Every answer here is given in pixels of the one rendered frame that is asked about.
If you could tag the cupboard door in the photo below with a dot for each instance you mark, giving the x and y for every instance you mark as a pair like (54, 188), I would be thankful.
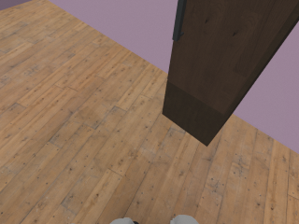
(223, 42)

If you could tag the right robot thigh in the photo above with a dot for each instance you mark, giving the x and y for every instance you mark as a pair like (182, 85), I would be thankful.
(183, 219)

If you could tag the handle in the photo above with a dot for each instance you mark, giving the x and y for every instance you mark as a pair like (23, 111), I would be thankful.
(179, 20)

